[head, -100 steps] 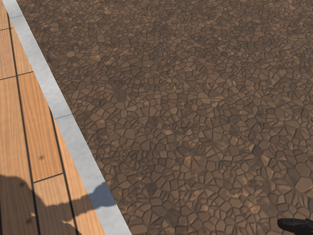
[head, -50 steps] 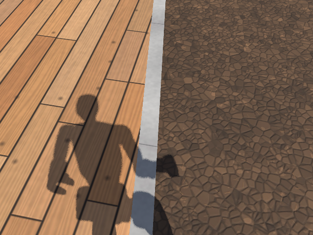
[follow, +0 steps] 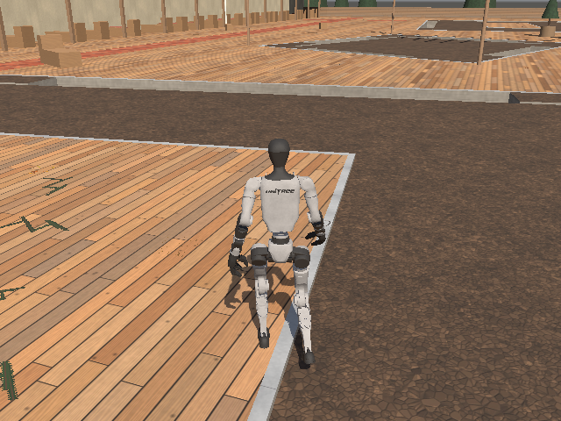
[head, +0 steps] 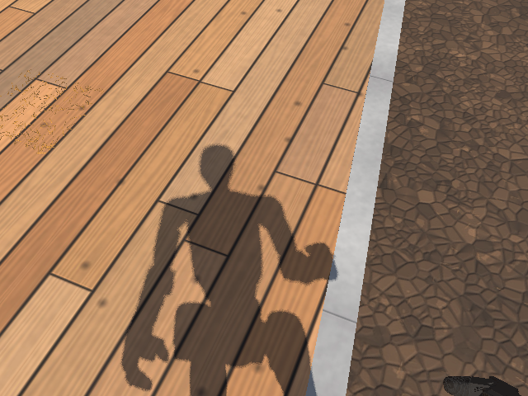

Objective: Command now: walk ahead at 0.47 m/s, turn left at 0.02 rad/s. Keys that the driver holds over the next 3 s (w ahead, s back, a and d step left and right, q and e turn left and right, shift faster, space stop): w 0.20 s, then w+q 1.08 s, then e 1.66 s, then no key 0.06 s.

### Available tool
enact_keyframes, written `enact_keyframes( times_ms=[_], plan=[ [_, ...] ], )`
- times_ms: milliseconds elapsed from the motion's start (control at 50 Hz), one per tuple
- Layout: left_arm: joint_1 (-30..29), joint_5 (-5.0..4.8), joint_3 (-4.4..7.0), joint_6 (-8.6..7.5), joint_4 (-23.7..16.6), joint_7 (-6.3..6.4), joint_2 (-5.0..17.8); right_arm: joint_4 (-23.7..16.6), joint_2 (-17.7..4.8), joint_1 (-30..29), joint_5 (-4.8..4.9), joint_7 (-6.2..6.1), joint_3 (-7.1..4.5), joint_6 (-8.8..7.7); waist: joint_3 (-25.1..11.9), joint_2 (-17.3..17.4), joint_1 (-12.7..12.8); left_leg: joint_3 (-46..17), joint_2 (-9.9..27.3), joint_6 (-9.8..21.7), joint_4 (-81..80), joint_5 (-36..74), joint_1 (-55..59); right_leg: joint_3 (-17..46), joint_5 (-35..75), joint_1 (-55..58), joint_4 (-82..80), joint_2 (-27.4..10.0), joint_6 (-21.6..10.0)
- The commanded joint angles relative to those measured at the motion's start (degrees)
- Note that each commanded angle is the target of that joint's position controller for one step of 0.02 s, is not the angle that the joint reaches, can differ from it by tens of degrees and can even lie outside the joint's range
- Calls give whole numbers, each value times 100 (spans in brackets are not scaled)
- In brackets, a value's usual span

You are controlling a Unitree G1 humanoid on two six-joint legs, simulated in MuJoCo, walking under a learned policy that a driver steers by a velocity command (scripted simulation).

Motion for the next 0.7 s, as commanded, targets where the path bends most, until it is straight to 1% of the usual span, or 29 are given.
enact_keyframes(
  times_ms=[20, 40, 60, 80, 100, 140, 160, 200, 240, 280, 300, 320, 340, 380, 420, 440, 460, 480, 500, 520, 540, 560, 580, 600, 620, 640, 660, 680, 700],
  plan=[
    [-784, 13, 199, -231, -878, -4, 619, 224, -742, 1150, -63, -45, -262, -47, -313, 645, -424, -2946, 1593, 1001, -2877, -600, 2402, -52, 655, -2612, 1032, -510, -178],
    [-582, 10, 224, -136, -832, -6, 549, 235, -586, 908, -118, -28, -227, -87, -255, 793, -149, -2467, 1363, 922, -3053, -366, 1924, 7, 857, -2181, 874, -641, -193],
    [-424, -7, 227, -49, -766, -10, 470, 257, -520, 776, -87, -12, -228, -129, -224, 899, -15, -2158, 1252, 932, -3275, -193, 1720, -8, 951, -1949, 723, -652, -178],
    [-400, 3, 228, 10, -731, -10, 420, 308, -538, 764, -46, -11, -244, -178, -151, 828, 40, -1900, 1199, 971, -3446, 61, 1624, -52, 1042, -1896, 578, -651, -147],
    [-524, 31, 242, 42, -748, -5, 436, 376, -604, 788, -29, -21, -266, -209, -33, 679, 67, -1679, 1169, 996, -3573, 300, 1606, -69, 1238, -1989, 367, -662, -105],
    [-979, 113, 256, 38, -857, -1, 453, 516, -726, 958, -26, -87, -307, -212, 130, 399, 25, -1390, 1131, 1033, -3707, 676, 1774, -124, 1800, -2343, -149, -677, 23],
    [-1203, 128, 256, 18, -910, -14, 446, 582, -761, 1065, -18, -124, -316, -195, 180, 329, -26, -1284, 1112, 1030, -3736, 836, 1920, -153, 2133, -2505, -464, -670, 84],
    [-1531, 113, 243, -21, -969, -49, 408, 666, -828, 1222, -5, -170, -327, -162, 197, 349, -116, -1080, 1064, 973, -3737, 976, 2162, -210, 2738, -2594, -1075, -636, 151],
    [-1962, 117, 228, -59, -1093, -87, 384, 743, -897, 1424, 46, -191, -340, -125, 256, 336, -266, -1043, 1049, 929, -3666, 1013, 2272, -245, 3169, -2527, -1673, -579, 202],
    [-2466, 87, 181, -95, -1264, -136, 308, 812, -996, 1631, 94, -213, -375, -54, 396, 335, -473, -1086, 1063, 912, -3614, 859, 2393, -315, 3262, -2451, -2330, -464, 266],
    [-2634, 63, 150, -110, -1305, -169, 269, 790, -1050, 1622, 100, -216, -392, -9, 457, 302, -546, -1039, 1017, 909, -3573, 773, 2314, -448, 3126, -2249, -2678, -349, 298],
    [-2800, 51, 143, -131, -1361, -208, 263, 820, -1098, 1721, 114, -223, -413, 27, 488, 344, -625, -1116, 1057, 899, -3439, 668, 2321, -415, 3114, -2075, -2856, -310, 310],
    [-2882, 30, 162, -151, -1394, -244, 323, 832, -1115, 1796, 110, -224, -418, 52, 467, 349, -659, -1193, 1102, 911, -3295, 604, 2382, -457, 2947, -1957, -2952, -222, 295],
    [-2774, -7, 204, -195, -1402, -296, 478, 861, -1164, 1814, 121, -242, -444, 104, 425, 526, -576, -1445, 1241, 856, -2890, 443, 2590, -317, 2622, -1745, -3176, -213, 200],
    [-2459, -44, 253, -247, -1360, -293, 611, 898, -1236, 1792, 96, -256, -480, 188, 347, 721, -403, -1672, 1301, 746, -2407, 778, 2838, -338, 1816, -1381, -3468, -144, 66],
    [-1906, -43, 340, -291, -1216, -267, 752, 906, -1206, 1721, 65, -244, -461, 231, 48, 650, -86, -1562, 1112, 620, -1674, 1395, 2811, -498, 1788, -611, -3742, -28, -68],
    [-843, 109, 466, -327, -1043, -193, 1110, 862, -879, 1801, 3, -222, -333, 215, -937, 387, 350, -1306, 747, 392, -324, 1309, 1971, -168, 1944, 1356, -3267, -510, -365],
    [-74, 215, 643, -303, -850, -180, 1661, 665, -313, 2494, 143, -184, -130, 137, -2300, -1329, 288, -700, -17, -98, 1862, -293, -192, 2310, 252, 3909, -3593, -1999, -1247],
    [126, 199, 507, -271, -844, -200, 1151, 795, -626, 2380, 210, -180, -177, 79, -2649, -1395, 443, -1367, -19, -109, 2767, -1520, -625, 3462, -632, 4022, -4290, -2123, -1257],
    [-291, 202, 391, -250, -890, -147, 846, 677, -1033, 1816, 307, -187, -319, 77, -1755, -899, 431, -1398, 164, -117, 3155, -1159, -993, 2746, -473, 3334, -4424, -2084, -1026],
    [-702, 195, 339, -241, -934, -108, 742, 592, -1037, 1373, 252, -227, -324, 84, -1201, -340, 327, -1217, 386, -158, 3158, -762, -946, 2088, 328, 2597, -4482, -1933, -906],
    [-959, 187, 314, -244, -882, -96, 627, 506, -958, 1078, 171, -239, -331, 90, -735, -173, 226, -1173, 529, -184, 2923, -491, -905, 1546, 1032, 1970, -4635, -1754, -906],
    [-1089, 222, 285, -277, -840, -91, 505, 502, -881, 1093, 156, -233, -359, 140, -508, -328, 42, -1207, 689, -172, 2729, -277, -661, 1082, 1400, 1521, -4796, -1577, -844],
    [-1168, 226, 280, -306, -800, -93, 420, 525, -789, 1157, 183, -215, -362, 208, -389, -424, -56, -1161, 732, -162, 2655, -183, -501, 771, 1536, 1284, -4946, -1468, -838],
    [-1177, 201, 287, -334, -756, -89, 382, 538, -678, 1176, 200, -202, -353, 274, -297, -416, -101, -1102, 743, -150, 2652, -140, -495, 521, 1688, 1171, -5070, -1439, -873],
    [-1168, 161, 307, -360, -705, -83, 410, 509, -598, 1134, 186, -184, -343, 332, -158, -373, -140, -1091, 773, -147, 2590, -61, -594, 305, 1872, 1075, -5182, -1461, -906],
    [-1197, 137, 351, -365, -670, -72, 518, 392, -545, 876, 173, -152, -325, 376, 50, -319, -138, -949, 766, -162, 2463, -29, -818, 134, 1883, 989, -5335, -1513, -929],
    [-1146, 137, 379, -362, -627, -53, 592, 318, -512, 724, 152, -132, -312, 397, 152, -238, -130, -959, 797, -178, 2256, 131, -952, -25, 1953, 986, -5433, -1544, -954],
    [-1107, 160, 398, -348, -587, -34, 638, 264, -495, 589, 142, -108, -301, 398, 228, -189, -121, -939, 797, -202, 1971, 332, -1045, -213, 2030, 1007, -5491, -1534, -956]
  ],
)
